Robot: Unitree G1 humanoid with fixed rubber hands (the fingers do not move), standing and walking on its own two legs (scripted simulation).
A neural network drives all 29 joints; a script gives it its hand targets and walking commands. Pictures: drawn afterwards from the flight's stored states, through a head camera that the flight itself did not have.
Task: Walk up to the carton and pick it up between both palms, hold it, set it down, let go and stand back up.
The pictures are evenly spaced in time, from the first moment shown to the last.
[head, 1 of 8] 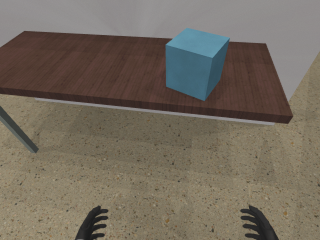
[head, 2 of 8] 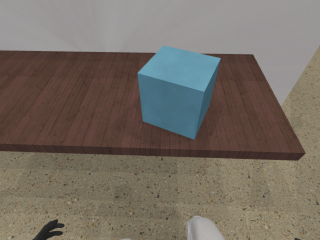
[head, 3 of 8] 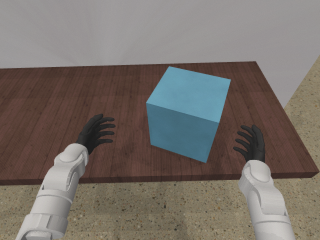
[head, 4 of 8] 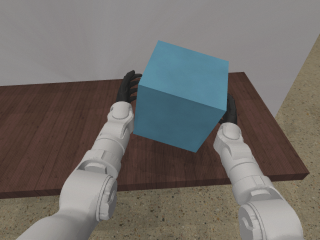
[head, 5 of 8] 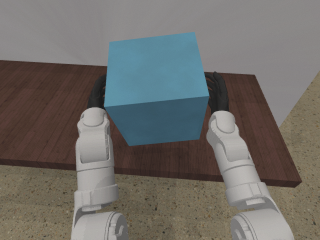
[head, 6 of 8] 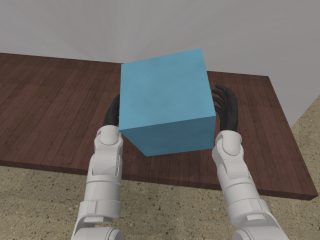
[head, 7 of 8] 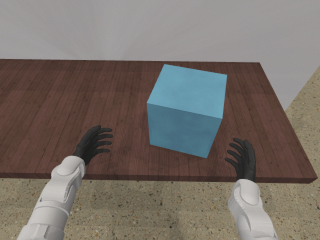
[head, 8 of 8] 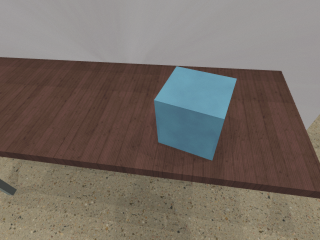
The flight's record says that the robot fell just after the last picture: no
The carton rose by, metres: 0.17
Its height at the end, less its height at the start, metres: +0.00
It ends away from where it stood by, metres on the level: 0.01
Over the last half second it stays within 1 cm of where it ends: yes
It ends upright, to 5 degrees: yes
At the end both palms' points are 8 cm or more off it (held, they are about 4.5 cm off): yes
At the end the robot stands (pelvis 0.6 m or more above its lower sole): yes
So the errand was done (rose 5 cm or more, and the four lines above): yes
